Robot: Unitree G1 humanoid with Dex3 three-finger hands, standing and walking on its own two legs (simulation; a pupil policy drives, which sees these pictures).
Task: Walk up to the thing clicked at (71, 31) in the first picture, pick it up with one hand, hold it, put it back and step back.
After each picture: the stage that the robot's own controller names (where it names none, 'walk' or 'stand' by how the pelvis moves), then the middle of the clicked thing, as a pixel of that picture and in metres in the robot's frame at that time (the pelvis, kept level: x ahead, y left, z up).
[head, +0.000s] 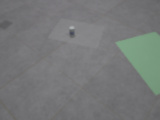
stand; (72, 31) +1.60 +0.11 -0.72
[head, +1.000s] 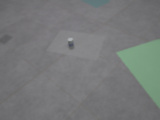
walk; (70, 43) +1.48 +0.23 -0.71
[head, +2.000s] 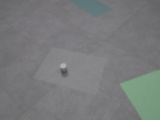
walk; (63, 69) +0.97 +0.24 -0.71
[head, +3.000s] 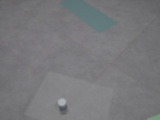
walk; (62, 105) +0.57 +0.19 -0.69
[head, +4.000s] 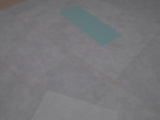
stand; out of the picture +0.38 +0.19 -0.70
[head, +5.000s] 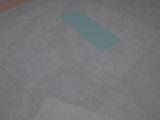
stand; out of the picture +0.34 +0.17 -0.72
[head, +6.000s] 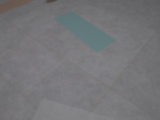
stand; out of the picture +0.34 +0.19 -0.73
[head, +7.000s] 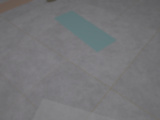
stand; out of the picture +0.34 +0.19 -0.73
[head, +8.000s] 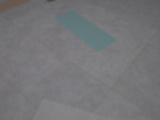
stand; out of the picture +0.33 +0.19 -0.73
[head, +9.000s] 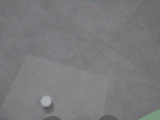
go down; (47, 102) +0.38 +0.19 -0.56
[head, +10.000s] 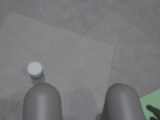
go down; (36, 71) +0.42 +0.21 -0.32
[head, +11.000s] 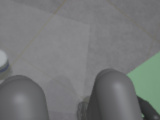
close in; out of the picture +0.41 +0.25 -0.25
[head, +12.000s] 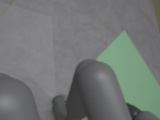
close; out of the picture +0.40 +0.26 -0.22
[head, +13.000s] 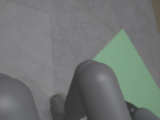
lift; out of the picture +0.39 +0.27 -0.22
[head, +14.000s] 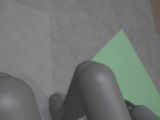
lift; out of the picture +0.37 +0.26 -0.23
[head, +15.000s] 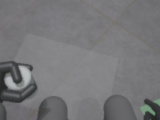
lift; (23, 84) +0.32 +0.20 -0.02
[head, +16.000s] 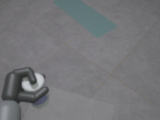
hold; (36, 91) +0.32 +0.17 +0.01
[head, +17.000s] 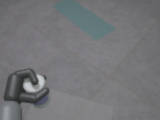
hold; (38, 92) +0.32 +0.17 +0.00
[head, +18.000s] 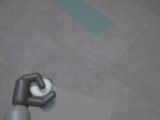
crouch; (44, 95) +0.32 +0.15 -0.03
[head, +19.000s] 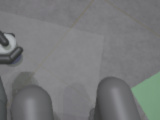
lower; (9, 51) +0.45 +0.21 -0.09
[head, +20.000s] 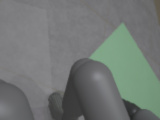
lower; out of the picture +0.41 +0.28 -0.22
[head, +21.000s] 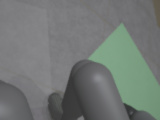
lower; out of the picture +0.41 +0.28 -0.23
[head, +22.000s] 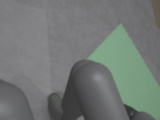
lower; out of the picture +0.41 +0.28 -0.23
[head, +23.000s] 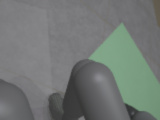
lower; out of the picture +0.41 +0.28 -0.22
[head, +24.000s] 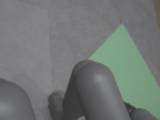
open; out of the picture +0.40 +0.26 -0.23
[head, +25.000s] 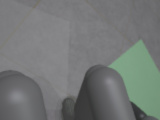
stand; out of the picture +0.40 +0.25 -0.23
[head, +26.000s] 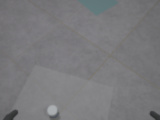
stand; (53, 112) +0.38 +0.18 -0.59
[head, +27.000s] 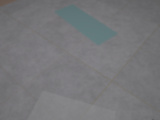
stand; out of the picture +0.37 +0.17 -0.66
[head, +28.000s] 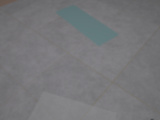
stand; out of the picture +0.36 +0.17 -0.67
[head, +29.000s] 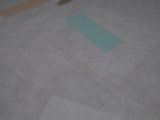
stand; out of the picture +0.39 +0.16 -0.72
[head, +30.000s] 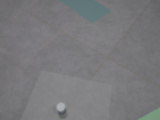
walk; (61, 109) +0.45 +0.15 -0.70
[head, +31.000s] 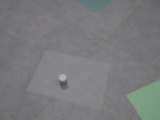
walk; (63, 80) +0.70 +0.15 -0.69
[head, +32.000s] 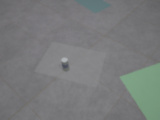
stand; (65, 63) +1.02 +0.22 -0.70
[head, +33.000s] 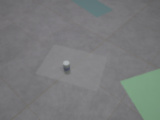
stand; (66, 66) +1.01 +0.17 -0.72
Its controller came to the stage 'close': yes
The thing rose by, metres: 0.71
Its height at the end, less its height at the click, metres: +0.00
